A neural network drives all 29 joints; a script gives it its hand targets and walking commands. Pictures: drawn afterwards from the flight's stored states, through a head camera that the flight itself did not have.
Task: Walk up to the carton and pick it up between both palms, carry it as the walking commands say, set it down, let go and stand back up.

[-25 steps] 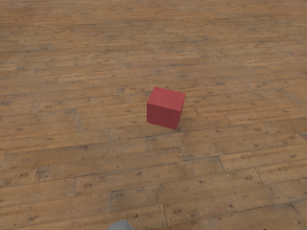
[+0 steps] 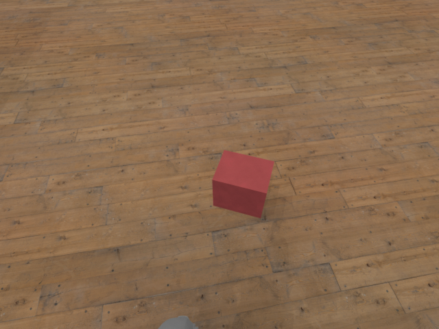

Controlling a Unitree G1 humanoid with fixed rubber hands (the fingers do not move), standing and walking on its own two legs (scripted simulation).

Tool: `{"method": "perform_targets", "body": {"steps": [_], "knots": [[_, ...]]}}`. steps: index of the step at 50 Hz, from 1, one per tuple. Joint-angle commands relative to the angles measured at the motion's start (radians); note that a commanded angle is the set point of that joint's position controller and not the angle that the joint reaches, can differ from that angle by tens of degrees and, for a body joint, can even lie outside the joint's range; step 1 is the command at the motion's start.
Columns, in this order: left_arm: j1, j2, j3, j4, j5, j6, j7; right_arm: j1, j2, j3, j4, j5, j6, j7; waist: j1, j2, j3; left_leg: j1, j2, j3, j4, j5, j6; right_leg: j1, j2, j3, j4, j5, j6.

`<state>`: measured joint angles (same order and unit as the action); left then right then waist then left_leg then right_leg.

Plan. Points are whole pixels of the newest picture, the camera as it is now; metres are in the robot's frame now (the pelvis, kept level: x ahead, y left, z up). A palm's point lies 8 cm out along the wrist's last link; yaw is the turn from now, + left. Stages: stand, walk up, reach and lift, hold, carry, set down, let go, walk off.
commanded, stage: walk up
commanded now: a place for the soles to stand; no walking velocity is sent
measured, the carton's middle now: (242, 184) +0.86 -0.06 -0.64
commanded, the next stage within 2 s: none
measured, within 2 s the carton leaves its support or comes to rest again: neither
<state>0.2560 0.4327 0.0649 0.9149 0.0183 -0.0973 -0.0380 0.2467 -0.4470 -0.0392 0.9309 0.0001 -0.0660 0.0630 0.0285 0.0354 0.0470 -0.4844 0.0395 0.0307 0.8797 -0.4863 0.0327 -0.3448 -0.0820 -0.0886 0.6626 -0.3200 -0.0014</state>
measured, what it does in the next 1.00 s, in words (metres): walks ahead: left foot, then right foot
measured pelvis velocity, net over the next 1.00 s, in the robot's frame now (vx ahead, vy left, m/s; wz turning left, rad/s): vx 0.35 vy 0.05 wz -0.04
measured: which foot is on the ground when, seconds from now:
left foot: up 0.00-0.04, down 0.06-0.36, up 0.38-0.62, down 0.64-1.00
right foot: down 0.00-0.06, up 0.08-0.34, down 0.36-1.00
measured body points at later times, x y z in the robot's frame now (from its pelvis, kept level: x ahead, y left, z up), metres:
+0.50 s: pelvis +0.20 +0.01 +0.00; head +0.23 -0.01 +0.44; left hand +0.32 +0.33 -0.10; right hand +0.25 -0.32 -0.12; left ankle +0.18 +0.13 -0.67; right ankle +0.27 -0.12 -0.72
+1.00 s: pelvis +0.35 +0.05 +0.00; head +0.39 +0.06 +0.45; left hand +0.44 +0.35 -0.14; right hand +0.46 -0.26 -0.12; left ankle +0.34 +0.16 -0.72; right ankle +0.30 -0.10 -0.72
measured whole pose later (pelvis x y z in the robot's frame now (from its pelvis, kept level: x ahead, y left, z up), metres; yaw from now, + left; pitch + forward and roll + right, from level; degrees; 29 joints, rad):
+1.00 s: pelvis +0.35 +0.05 +0.00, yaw -2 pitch +1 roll -1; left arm 0.12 0.38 -0.01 1.02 -0.02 -0.04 0.01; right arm 0.08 -0.36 0.00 1.00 0.01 -0.04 -0.01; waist 0.02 -0.01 0.08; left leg -0.33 0.05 0.09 0.70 -0.39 0.02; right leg -0.27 -0.06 -0.02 0.69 -0.40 0.04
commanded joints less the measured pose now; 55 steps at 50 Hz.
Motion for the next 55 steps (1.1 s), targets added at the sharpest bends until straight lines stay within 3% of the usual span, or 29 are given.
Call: {"method": "perform_targets", "body": {"steps": [1,2,3,4,7,9,10,13,15,16,17,18,20,21,23,26,28,29,30,31,32,34,36,37,39,40,43,53,55], "knots": [[-0.067,0.217,0.027,-0.088,-0.016,-0.002,0.009,0.168,-0.232,-0.085,-0.021,-0.012,-0.048,-0.024,-0.106,-0.046,-0.104,0.389,0.002,-0.005,-0.392,0.206,0.035,-0.156,-0.107,0.095,0.035,0.012,-0.137],[-0.106,0.153,0.009,-0.119,-0.029,-0.003,0.006,0.234,-0.339,-0.115,-0.021,-0.016,-0.047,-0.034,-0.150,0.223,-0.113,0.535,0.201,-0.416,-0.550,-0.037,0.136,-0.413,0.031,-0.041,0.351,-0.083,-0.054],[-0.141,0.192,0.019,-0.119,-0.020,0.005,0.017,0.208,-0.408,-0.125,-0.060,-0.021,-0.050,-0.042,-0.155,0.191,-0.074,0.531,0.370,-0.714,-0.621,-0.149,0.242,-0.536,0.066,0.071,0.458,-0.230,-0.042],[-0.120,0.270,0.042,-0.106,-0.012,0.014,0.017,0.143,-0.375,-0.118,-0.078,-0.001,-0.042,-0.052,-0.123,0.022,0.003,0.453,0.380,-0.633,-0.576,-0.114,0.270,-0.507,-0.021,0.142,0.471,-0.187,-0.034],[-0.061,0.240,0.031,-0.065,-0.018,0.001,0.012,0.111,-0.309,-0.098,-0.073,-0.001,-0.030,-0.049,-0.091,0.063,0.010,0.400,0.318,-0.469,-0.529,0.212,0.256,-0.404,-0.025,0.121,0.342,-0.180,-0.019],[-0.065,0.201,0.035,-0.061,-0.021,-0.006,0.005,0.093,-0.254,-0.089,-0.082,-0.004,-0.032,-0.045,-0.074,0.104,0.055,0.311,0.253,-0.262,-0.507,0.398,0.224,-0.333,-0.059,0.092,0.208,-0.133,-0.014],[-0.056,0.191,0.036,-0.058,-0.017,-0.005,-0.001,0.087,-0.271,-0.081,-0.078,0.002,-0.035,-0.041,-0.073,0.147,0.049,0.308,0.265,-0.257,-0.510,0.511,0.229,-0.289,-0.042,0.073,0.188,-0.104,-0.006],[0.021,0.184,0.045,-0.058,-0.017,-0.009,-0.007,-0.003,-0.271,-0.086,-0.133,0.003,-0.032,-0.030,-0.014,0.176,-0.058,0.263,0.235,-0.142,-0.425,0.533,0.184,-0.055,0.008,0.004,-0.007,0.076,-0.018],[0.067,0.206,0.058,-0.036,-0.010,-0.013,-0.004,-0.027,-0.221,-0.065,-0.151,0.019,-0.022,-0.026,0.030,0.106,-0.087,0.118,0.160,-0.042,-0.286,0.465,0.112,0.178,0.066,-0.022,-0.108,0.147,-0.055],[0.160,0.273,0.091,0.000,0.001,-0.013,0.008,-0.022,-0.167,-0.042,-0.159,0.020,-0.024,-0.026,0.084,-0.073,-0.135,-0.044,0.090,0.034,-0.070,0.413,0.063,0.369,-0.027,0.173,-0.201,-0.004,-0.112],[0.205,0.378,0.111,-0.026,0.002,-0.015,0.021,0.000,-0.127,-0.027,-0.192,0.026,-0.026,-0.030,0.097,-0.295,-0.182,-0.270,-0.043,0.050,0.205,0.132,0.020,0.514,-0.292,0.625,-0.338,-0.183,-0.233],[0.162,0.395,0.111,-0.047,-0.010,-0.010,0.026,-0.001,-0.208,-0.049,-0.169,0.015,-0.013,-0.040,0.082,-0.187,-0.172,-0.292,-0.008,-0.041,0.320,-0.067,0.019,0.469,-0.390,0.740,-0.371,-0.318,-0.314],[0.085,0.332,0.096,-0.068,-0.017,-0.008,0.030,0.028,-0.210,-0.044,-0.137,0.002,-0.010,-0.040,0.046,-0.078,-0.093,-0.275,0.027,-0.106,0.307,0.046,0.022,0.372,-0.306,0.598,-0.363,-0.255,-0.281],[0.061,0.301,0.089,-0.078,-0.020,-0.012,0.034,0.065,-0.208,-0.049,-0.127,0.003,-0.011,-0.038,0.020,-0.121,-0.070,-0.261,0.039,-0.106,0.255,0.062,0.014,0.339,-0.272,0.501,-0.337,-0.127,-0.257],[-0.027,0.302,0.086,-0.106,-0.016,-0.001,0.025,0.100,-0.202,-0.050,-0.092,0.003,-0.007,-0.023,-0.015,-0.221,-0.036,-0.101,0.064,-0.057,0.085,0.005,-0.011,0.095,-0.252,0.337,-0.348,-0.205,-0.260],[-0.053,0.300,0.077,-0.116,0.000,0.007,0.014,0.114,-0.192,-0.058,-0.076,-0.013,0.002,-0.004,-0.016,-0.279,-0.003,0.055,0.029,0.019,-0.072,0.065,-0.025,-0.052,-0.212,0.250,-0.314,-0.242,-0.246],[-0.102,0.288,0.063,-0.110,0.000,0.018,0.015,0.148,-0.188,-0.064,-0.037,-0.015,-0.004,-0.016,-0.056,-0.259,-0.027,0.188,-0.010,0.056,-0.214,0.190,-0.013,-0.090,-0.184,0.202,-0.224,-0.171,-0.204],[-0.121,0.226,0.034,-0.117,0.000,0.024,0.020,0.196,-0.183,-0.069,-0.010,-0.015,-0.010,-0.034,-0.097,-0.131,-0.054,0.300,-0.035,0.062,-0.261,0.223,0.009,-0.163,-0.163,0.138,-0.087,-0.075,-0.155],[-0.113,0.179,0.016,-0.114,-0.017,0.031,0.024,0.190,-0.231,-0.079,-0.015,-0.021,-0.011,-0.049,-0.102,0.020,-0.037,0.320,0.032,-0.069,-0.376,0.109,0.030,-0.229,-0.086,0.077,0.063,-0.122,-0.110],[-0.116,0.116,-0.011,-0.123,-0.029,0.035,0.032,0.117,-0.282,-0.078,-0.054,-0.028,-0.014,-0.060,-0.084,0.223,-0.012,0.264,0.222,-0.425,-0.578,-0.009,0.104,-0.297,0.004,0.018,0.243,-0.123,-0.034],[-0.118,0.179,0.007,-0.098,-0.031,0.049,0.040,0.033,-0.322,-0.076,-0.090,-0.019,-0.015,-0.067,-0.061,0.111,0.027,0.167,0.318,-0.532,-0.617,-0.015,0.178,-0.241,0.017,0.089,0.253,-0.202,-0.025],[-0.045,0.197,0.010,-0.050,-0.035,0.054,0.030,-0.068,-0.304,-0.060,-0.089,-0.011,-0.014,-0.070,-0.010,0.023,-0.004,0.099,0.290,-0.422,-0.511,0.090,0.213,-0.088,-0.006,0.101,0.154,-0.191,-0.014],[0.021,0.196,0.011,0.012,-0.022,0.041,0.036,-0.091,-0.235,-0.040,-0.078,-0.004,0.014,-0.063,0.012,0.090,-0.019,-0.017,0.209,-0.250,-0.451,0.072,0.118,0.088,0.009,0.069,-0.015,-0.091,-0.045],[0.028,0.195,0.007,0.031,-0.021,0.038,0.041,-0.106,-0.206,-0.029,-0.073,0.006,0.014,-0.061,0.031,0.037,-0.071,0.034,0.156,-0.191,-0.366,0.189,0.073,0.121,-0.020,0.138,-0.108,-0.012,-0.056],[-0.045,0.242,0.003,0.017,-0.019,0.024,0.050,-0.080,-0.169,-0.018,-0.043,0.018,0.008,-0.063,-0.018,-0.016,-0.099,0.169,0.052,-0.035,-0.207,0.402,-0.002,0.056,-0.125,0.290,-0.163,0.265,-0.095],[-0.106,0.246,0.002,0.011,-0.026,0.027,0.052,-0.038,-0.184,-0.024,-0.013,0.009,0.004,-0.071,-0.050,-0.021,-0.107,0.230,0.057,-0.050,-0.256,0.448,0.008,0.025,-0.105,0.236,-0.081,0.356,-0.089],[-0.106,0.187,-0.023,0.035,-0.042,0.037,0.060,-0.072,-0.203,-0.024,0.009,0.006,-0.002,-0.079,-0.026,0.039,-0.169,0.345,0.132,-0.093,-0.241,0.884,0.047,0.072,-0.028,0.102,0.000,0.466,-0.022],[-0.184,0.177,-0.027,0.091,-0.031,0.054,0.072,-0.173,-0.174,-0.029,0.064,0.013,0.032,-0.091,-0.034,-0.023,-0.169,0.359,0.123,-0.035,-0.269,0.874,0.043,0.159,-0.037,0.069,-0.009,0.575,-0.046],[-0.206,0.169,-0.026,0.095,-0.037,0.056,0.072,-0.194,-0.176,-0.025,0.076,0.006,0.034,-0.091,-0.030,0.033,-0.157,0.357,0.125,-0.014,-0.300,0.911,0.029,0.158,-0.044,0.069,-0.019,0.577,-0.037]]}}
